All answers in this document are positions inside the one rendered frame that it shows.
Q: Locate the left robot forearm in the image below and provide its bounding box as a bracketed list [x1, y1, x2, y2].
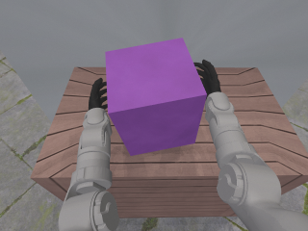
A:
[58, 108, 113, 230]

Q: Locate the robot left upper arm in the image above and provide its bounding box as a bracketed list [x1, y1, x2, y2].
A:
[59, 190, 119, 231]

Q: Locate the left robot hand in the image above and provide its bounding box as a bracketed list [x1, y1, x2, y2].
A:
[89, 78, 108, 110]

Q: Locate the right robot hand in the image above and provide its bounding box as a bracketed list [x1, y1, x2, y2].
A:
[193, 60, 221, 99]

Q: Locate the right robot forearm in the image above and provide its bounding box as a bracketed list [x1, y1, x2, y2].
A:
[205, 91, 281, 197]

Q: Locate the pedestal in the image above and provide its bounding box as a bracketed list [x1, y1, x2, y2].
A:
[30, 66, 308, 218]

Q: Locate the robot right upper arm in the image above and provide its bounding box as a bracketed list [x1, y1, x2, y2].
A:
[217, 161, 308, 231]

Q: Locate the carton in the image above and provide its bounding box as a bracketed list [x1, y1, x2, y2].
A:
[105, 38, 207, 156]

